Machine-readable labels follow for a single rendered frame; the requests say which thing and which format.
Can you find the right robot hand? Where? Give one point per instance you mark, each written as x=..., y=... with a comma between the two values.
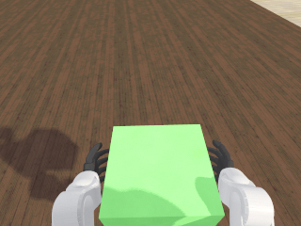
x=223, y=161

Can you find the left robot hand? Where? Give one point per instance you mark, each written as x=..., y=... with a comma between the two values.
x=92, y=162

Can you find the carton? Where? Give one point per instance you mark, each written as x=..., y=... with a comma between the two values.
x=159, y=175

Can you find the right robot forearm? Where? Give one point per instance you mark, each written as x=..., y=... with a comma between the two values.
x=249, y=205

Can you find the left robot forearm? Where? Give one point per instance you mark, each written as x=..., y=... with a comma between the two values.
x=76, y=205

